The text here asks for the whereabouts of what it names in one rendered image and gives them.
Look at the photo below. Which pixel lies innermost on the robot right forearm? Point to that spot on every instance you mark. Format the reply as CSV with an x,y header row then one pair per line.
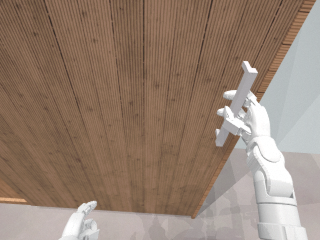
x,y
274,192

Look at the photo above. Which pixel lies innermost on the right robot hand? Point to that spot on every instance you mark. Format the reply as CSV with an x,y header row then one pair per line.
x,y
254,123

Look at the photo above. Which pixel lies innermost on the left robot hand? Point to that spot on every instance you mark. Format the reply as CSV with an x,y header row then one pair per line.
x,y
77,226

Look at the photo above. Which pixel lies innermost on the wardrobe door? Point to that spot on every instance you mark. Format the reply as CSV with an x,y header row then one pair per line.
x,y
7,192
116,101

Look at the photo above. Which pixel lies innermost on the handle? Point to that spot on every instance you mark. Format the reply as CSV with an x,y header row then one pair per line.
x,y
243,89

